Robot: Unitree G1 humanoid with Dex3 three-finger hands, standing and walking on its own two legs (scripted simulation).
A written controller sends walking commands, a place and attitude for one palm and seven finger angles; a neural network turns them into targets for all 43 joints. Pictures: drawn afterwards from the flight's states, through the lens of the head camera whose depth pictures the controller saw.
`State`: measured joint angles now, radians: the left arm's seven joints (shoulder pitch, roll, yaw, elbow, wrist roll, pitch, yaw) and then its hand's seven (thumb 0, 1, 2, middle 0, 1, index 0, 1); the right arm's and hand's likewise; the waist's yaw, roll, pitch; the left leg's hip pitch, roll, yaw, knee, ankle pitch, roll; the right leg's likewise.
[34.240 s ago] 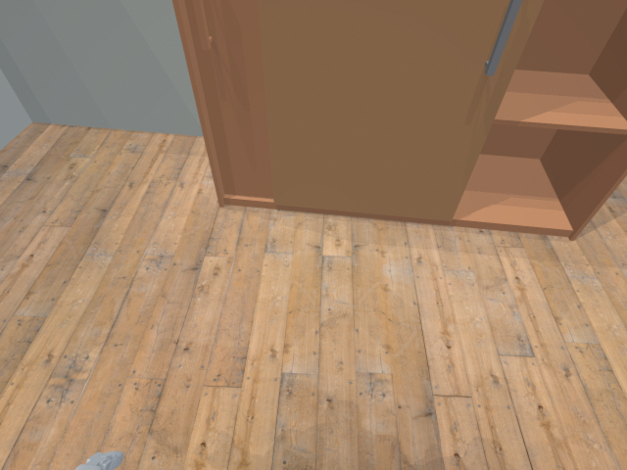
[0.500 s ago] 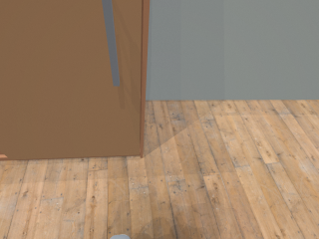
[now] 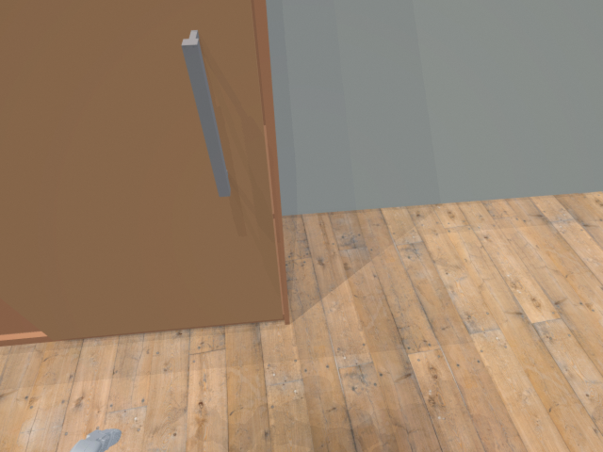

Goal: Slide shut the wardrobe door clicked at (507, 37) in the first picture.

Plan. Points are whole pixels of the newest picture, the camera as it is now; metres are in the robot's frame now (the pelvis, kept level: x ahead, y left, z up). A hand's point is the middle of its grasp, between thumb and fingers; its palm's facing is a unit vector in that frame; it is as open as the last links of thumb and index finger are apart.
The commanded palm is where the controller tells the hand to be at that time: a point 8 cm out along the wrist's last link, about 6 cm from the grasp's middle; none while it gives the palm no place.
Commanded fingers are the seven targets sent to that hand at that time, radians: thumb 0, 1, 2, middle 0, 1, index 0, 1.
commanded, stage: let the arm hang, fingers relaxed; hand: left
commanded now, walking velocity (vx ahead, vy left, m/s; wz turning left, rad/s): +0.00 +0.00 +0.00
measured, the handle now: (211, 123) +0.62 +0.20 +0.11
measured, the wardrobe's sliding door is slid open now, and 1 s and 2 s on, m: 0.00 0.00 0.00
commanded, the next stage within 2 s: look to check the result in 0.20 s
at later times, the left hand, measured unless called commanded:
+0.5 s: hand out of the picture +0.10 +0.23 -0.16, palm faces -0.04 -0.95 -0.32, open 7.3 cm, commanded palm none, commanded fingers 0.00 0.90 0.90 -0.20 -0.30 -0.20 -0.30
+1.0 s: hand out of the picture +0.11 +0.23 -0.15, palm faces -0.04 -0.94 -0.34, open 7.3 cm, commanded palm none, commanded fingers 0.00 0.90 0.90 -0.20 -0.30 -0.20 -0.30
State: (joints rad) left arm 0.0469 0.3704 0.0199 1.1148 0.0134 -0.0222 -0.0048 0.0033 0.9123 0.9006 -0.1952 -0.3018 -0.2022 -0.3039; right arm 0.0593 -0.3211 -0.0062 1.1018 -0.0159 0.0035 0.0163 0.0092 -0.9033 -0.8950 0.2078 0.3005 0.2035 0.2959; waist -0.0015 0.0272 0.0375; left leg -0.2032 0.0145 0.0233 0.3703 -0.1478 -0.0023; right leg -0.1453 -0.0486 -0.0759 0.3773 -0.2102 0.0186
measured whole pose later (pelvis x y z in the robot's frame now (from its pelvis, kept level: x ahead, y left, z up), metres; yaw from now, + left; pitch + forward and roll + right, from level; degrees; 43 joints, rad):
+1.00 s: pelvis +0.02 -0.01 +0.00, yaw -1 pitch -2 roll +0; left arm 0.08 0.34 0.01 1.13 0.01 -0.02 0.00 0.00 0.91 0.90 -0.20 -0.30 -0.21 -0.30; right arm 0.09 -0.33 0.00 1.12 -0.01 0.01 0.01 0.01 -0.90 -0.90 0.21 0.30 0.20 0.30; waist -0.01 0.00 0.05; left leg -0.13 0.04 0.04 0.31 -0.15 -0.02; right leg -0.07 -0.02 -0.06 0.30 -0.20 0.00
